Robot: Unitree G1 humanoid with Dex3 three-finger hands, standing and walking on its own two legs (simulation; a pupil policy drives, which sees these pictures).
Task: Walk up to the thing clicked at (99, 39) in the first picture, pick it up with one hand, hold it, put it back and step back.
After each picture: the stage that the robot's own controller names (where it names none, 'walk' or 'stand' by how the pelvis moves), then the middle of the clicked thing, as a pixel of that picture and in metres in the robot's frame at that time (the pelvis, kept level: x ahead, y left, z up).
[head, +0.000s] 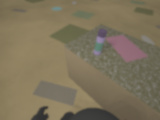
stand; (99, 43) +0.67 -0.06 +0.05
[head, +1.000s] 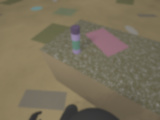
walk; (76, 41) +0.60 +0.17 +0.08
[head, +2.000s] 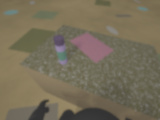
stand; (61, 51) +0.49 +0.24 +0.06
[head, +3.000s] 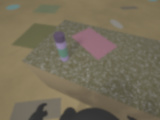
stand; (62, 48) +0.50 +0.23 +0.06
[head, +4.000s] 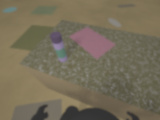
walk; (59, 48) +0.48 +0.25 +0.07
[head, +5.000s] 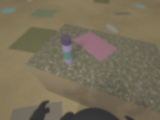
stand; (67, 51) +0.50 +0.19 +0.05
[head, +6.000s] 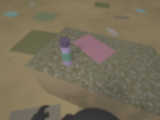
stand; (66, 52) +0.49 +0.21 +0.05
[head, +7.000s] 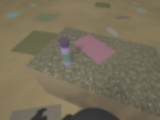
stand; (66, 53) +0.49 +0.21 +0.05
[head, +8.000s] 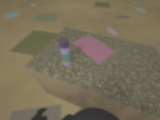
stand; (65, 53) +0.49 +0.22 +0.05
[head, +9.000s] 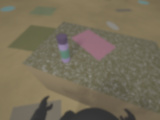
rise first; (64, 49) +0.49 +0.22 +0.05
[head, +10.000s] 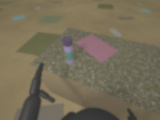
rise first; (68, 51) +0.51 +0.22 +0.05
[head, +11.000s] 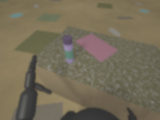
go down; (68, 50) +0.51 +0.22 +0.06
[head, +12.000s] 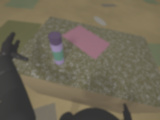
go down; (57, 50) +0.46 +0.20 +0.08
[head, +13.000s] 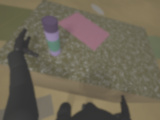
close in; (53, 39) +0.49 +0.21 +0.10
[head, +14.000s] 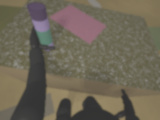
close; (43, 31) +0.52 +0.22 +0.14
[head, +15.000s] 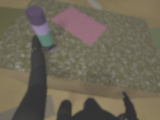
lift; (43, 34) +0.51 +0.23 +0.13
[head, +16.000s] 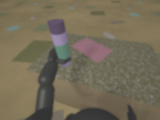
lift; (61, 46) +0.35 +0.17 +0.27
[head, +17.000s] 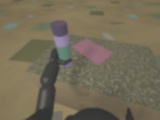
hold; (63, 47) +0.35 +0.16 +0.26
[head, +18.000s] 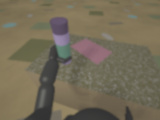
hold; (63, 45) +0.34 +0.16 +0.28
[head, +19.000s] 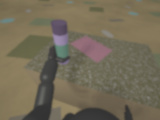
crouch; (61, 45) +0.37 +0.18 +0.24
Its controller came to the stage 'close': yes
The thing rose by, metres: 0.22
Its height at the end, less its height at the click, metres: +0.16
